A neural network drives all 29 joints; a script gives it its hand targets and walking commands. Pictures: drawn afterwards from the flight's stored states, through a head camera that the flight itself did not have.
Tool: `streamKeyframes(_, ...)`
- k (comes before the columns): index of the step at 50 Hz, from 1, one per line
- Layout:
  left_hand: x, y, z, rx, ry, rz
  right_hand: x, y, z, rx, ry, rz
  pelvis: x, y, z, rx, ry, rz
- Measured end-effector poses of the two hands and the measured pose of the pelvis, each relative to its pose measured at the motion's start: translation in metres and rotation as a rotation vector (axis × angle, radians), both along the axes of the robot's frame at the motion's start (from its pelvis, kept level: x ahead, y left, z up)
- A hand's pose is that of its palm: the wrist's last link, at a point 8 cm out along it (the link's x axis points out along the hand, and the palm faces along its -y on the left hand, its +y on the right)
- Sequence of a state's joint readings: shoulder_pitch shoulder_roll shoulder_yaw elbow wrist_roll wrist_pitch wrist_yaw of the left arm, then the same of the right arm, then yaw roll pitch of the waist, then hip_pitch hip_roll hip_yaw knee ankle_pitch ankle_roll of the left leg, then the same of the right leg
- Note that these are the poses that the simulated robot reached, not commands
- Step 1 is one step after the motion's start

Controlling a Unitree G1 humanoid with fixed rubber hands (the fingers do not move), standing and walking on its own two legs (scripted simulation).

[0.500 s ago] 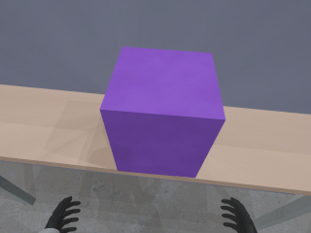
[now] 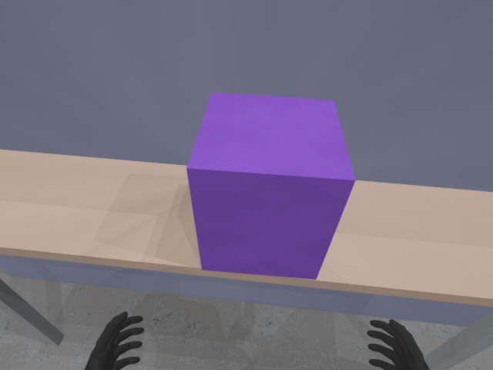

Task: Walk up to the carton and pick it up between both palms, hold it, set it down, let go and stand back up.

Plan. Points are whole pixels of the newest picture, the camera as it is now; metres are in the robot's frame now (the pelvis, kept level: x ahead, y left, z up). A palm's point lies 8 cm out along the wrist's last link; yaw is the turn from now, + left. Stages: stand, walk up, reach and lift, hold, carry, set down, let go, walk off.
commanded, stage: reach and lift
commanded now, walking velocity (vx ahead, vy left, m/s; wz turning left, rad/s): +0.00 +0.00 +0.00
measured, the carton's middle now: (265, 188) +0.41 +0.01 +0.10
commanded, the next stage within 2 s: none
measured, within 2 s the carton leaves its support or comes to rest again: neither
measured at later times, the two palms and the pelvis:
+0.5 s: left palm (100, 342) +0.16 +0.22 +0.04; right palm (414, 345) +0.18 -0.20 +0.05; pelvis +0.00 -0.02 +0.00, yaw +1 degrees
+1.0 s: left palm (99, 277) +0.23 +0.23 +0.09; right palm (407, 289) +0.24 -0.19 +0.10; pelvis +0.02 +0.00 +0.00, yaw +0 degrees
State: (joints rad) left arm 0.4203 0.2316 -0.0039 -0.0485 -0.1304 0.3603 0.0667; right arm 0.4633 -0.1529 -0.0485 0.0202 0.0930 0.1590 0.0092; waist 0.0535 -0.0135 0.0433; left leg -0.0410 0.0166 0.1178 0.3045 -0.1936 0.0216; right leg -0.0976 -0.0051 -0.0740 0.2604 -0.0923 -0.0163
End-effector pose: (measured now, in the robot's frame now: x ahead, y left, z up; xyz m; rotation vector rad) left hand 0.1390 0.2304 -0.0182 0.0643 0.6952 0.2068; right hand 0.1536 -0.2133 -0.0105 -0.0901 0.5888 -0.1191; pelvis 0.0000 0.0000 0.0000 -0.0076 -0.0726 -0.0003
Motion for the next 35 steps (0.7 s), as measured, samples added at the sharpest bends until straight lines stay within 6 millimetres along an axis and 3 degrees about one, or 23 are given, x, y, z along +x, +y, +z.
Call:
streamKeyframes(12, -0.001, -0.011, 0.02, -0.017, -0.128, -0.008, 0.002, 0.001, 0.03, 0.03, -0.101, -0.012, -0.007, -0.015, -0.001, 0.01, 0.003, 0.007)
streamKeyframes(23, 0.02, -0.007, 0.05, -0.019, -0.258, -0.029, 0.026, 0.013, 0.055, 0.077, -0.204, -0.024, 0.0, -0.023, -0.001, 0.011, 0.012, 0.013)
streamKeyframes(35, 0.046, -0.002, 0.078, -0.028, -0.365, -0.082, 0.053, 0.025, 0.079, 0.096, -0.311, -0.022, 0.012, -0.013, -0.001, 0.001, 0.015, 0.013)
